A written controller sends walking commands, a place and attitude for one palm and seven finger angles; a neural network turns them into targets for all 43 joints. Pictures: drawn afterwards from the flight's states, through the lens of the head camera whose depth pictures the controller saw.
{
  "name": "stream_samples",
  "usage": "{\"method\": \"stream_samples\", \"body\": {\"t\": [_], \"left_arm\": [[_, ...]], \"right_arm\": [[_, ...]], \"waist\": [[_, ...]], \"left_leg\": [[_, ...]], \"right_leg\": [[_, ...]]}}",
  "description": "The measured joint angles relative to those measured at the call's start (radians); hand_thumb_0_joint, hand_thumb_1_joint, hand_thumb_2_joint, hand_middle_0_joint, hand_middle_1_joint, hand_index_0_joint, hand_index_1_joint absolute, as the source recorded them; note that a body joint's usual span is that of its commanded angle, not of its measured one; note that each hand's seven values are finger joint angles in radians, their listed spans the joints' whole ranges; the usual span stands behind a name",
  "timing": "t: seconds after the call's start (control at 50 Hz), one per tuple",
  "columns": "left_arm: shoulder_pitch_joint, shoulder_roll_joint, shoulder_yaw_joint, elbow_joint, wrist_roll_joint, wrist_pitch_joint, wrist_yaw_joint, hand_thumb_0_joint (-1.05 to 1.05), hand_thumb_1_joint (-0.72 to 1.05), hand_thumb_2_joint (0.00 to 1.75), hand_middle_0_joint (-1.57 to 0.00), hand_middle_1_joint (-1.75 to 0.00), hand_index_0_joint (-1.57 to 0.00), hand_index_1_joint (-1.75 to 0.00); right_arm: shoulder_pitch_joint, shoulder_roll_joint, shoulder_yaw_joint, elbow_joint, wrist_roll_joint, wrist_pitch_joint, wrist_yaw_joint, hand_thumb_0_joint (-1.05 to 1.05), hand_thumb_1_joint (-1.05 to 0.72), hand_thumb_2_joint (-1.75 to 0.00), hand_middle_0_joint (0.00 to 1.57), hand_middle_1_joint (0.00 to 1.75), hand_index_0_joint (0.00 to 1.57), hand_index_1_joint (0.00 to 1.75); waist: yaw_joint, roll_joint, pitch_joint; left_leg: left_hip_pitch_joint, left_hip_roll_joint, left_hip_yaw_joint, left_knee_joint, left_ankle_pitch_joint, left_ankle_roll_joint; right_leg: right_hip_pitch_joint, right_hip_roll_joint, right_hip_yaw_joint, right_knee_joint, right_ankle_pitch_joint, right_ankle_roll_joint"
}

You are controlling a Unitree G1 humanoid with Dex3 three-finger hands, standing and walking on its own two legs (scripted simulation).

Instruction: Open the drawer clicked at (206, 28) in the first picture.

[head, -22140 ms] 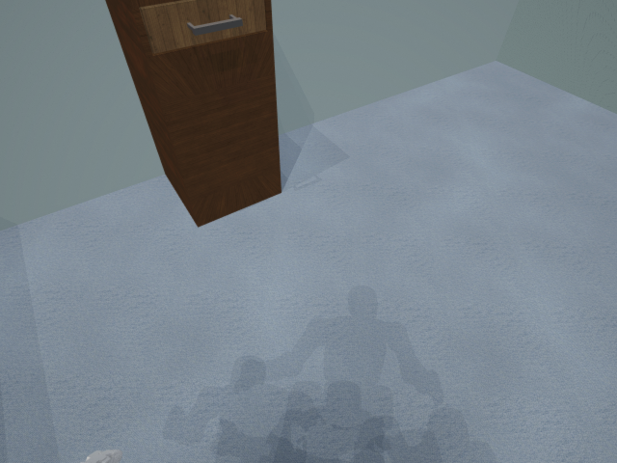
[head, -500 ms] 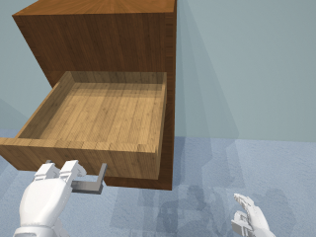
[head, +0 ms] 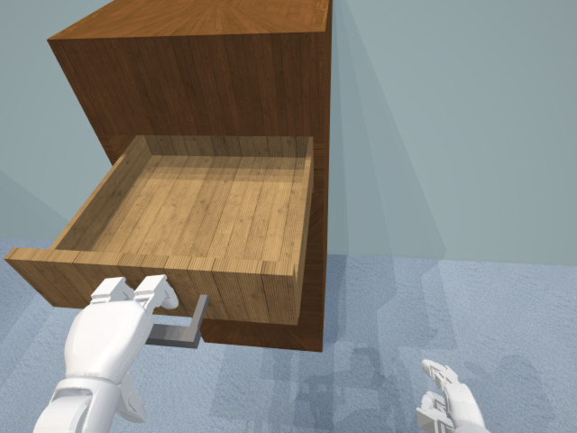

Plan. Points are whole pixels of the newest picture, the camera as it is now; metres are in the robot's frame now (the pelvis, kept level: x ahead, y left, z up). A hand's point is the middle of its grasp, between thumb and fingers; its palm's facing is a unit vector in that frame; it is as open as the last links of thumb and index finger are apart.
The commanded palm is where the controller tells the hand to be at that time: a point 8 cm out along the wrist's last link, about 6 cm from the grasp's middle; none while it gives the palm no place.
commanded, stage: lift the hand off the handle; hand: left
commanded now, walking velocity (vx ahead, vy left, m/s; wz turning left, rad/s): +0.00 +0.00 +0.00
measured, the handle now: (145, 316) +0.23 +0.23 +0.07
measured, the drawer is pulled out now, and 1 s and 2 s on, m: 0.30 0.30 0.30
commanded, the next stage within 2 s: draw the hand back to the body in 1.04 s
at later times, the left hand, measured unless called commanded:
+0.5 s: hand (125, 319) +0.20 +0.22 +0.12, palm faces +0.08 -0.12 -0.99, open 13.2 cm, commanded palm +0.17 +0.22 +0.21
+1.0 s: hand (104, 259) +0.22 +0.22 +0.21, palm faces +0.19 -0.07 -0.98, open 13.8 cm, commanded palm +0.17 +0.23 +0.27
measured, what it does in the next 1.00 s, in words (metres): stands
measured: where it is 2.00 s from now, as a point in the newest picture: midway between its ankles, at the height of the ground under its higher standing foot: outside the picture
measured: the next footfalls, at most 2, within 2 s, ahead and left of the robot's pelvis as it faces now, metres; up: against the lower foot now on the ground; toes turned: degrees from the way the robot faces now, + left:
none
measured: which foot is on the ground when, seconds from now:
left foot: down 0.00-1.00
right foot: down 0.00-1.00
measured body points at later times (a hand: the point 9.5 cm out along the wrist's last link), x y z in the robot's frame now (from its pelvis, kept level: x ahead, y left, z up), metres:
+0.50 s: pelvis +0.00 +0.00 +0.01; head -0.02 -0.04 +0.46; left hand +0.19 +0.23 +0.18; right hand +0.24 -0.17 -0.07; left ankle +0.06 +0.09 -0.72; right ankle -0.02 -0.10 -0.72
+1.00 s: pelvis +0.00 -0.01 +0.02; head -0.03 -0.06 +0.46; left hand +0.20 +0.22 +0.26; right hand +0.24 -0.19 -0.06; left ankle +0.06 +0.09 -0.72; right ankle -0.02 -0.10 -0.72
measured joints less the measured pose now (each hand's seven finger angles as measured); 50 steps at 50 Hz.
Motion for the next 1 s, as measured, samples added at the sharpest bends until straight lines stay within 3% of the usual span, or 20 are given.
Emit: {"method": "stream_samples", "body": {"t": [0.44, 0.64, 0.8, 0.9, 1.0], "left_arm": [[-0.060, 0.064, -0.024, -0.140, -0.057, 0.050, -0.135, 0.00, -0.49, 0.30, -0.40, -1.23, -0.44, -1.24], [-0.135, 0.091, 0.026, -0.210, -0.097, 0.078, -0.171, 0.00, -0.49, 0.30, -0.40, -1.23, -0.39, -1.23], [-0.212, 0.107, 0.054, -0.226, -0.132, 0.177, -0.266, 0.00, -0.49, 0.30, -0.34, -1.21, -0.33, -1.21], [-0.210, 0.157, 0.078, -0.243, -0.163, 0.162, -0.312, 0.00, -0.49, 0.30, -0.33, -1.20, -0.32, -1.20], [-0.215, 0.181, 0.126, -0.268, -0.202, 0.138, -0.318, 0.00, -0.49, 0.30, -0.33, -1.20, -0.32, -1.20]], "right_arm": [[-0.057, -0.005, 0.025, 0.011, 0.019, 0.008, 0.003, 0.01, -0.91, -0.90, 0.20, 0.30, 0.20, 0.30], [-0.071, -0.013, 0.035, 0.024, 0.029, 0.010, 0.014, 0.01, -0.91, -0.90, 0.20, 0.30, 0.20, 0.30], [-0.089, -0.030, 0.050, 0.008, 0.050, 0.043, 0.037, 0.01, -0.91, -0.90, 0.20, 0.30, 0.20, 0.30], [-0.085, -0.042, 0.052, -0.006, 0.053, 0.042, 0.036, 0.01, -0.91, -0.90, 0.20, 0.30, 0.20, 0.30], [-0.072, -0.054, 0.042, 0.001, 0.055, 0.024, 0.037, 0.01, -0.91, -0.90, 0.20, 0.30, 0.20, 0.30]], "waist": [[0.031, 0.022, 0.045], [0.036, 0.031, 0.047], [0.015, 0.040, 0.041], [0.010, 0.042, 0.043], [0.014, 0.044, 0.041]], "left_leg": [[0.140, -0.010, -0.002, -0.136, 0.058, 0.003], [0.186, -0.012, -0.007, -0.190, 0.086, 0.000], [0.209, -0.012, 0.002, -0.232, 0.109, -0.003], [0.207, -0.007, 0.002, -0.230, 0.108, -0.007], [0.202, -0.004, -0.006, -0.221, 0.103, -0.011]], "right_leg": [[0.143, -0.006, 0.002, -0.144, 0.063, 0.006], [0.188, -0.005, -0.002, -0.197, 0.090, 0.004], [0.197, -0.006, 0.007, -0.214, 0.103, 0.001], [0.195, -0.001, 0.008, -0.214, 0.103, -0.002], [0.197, 0.002, 0.001, -0.215, 0.101, -0.006]]}}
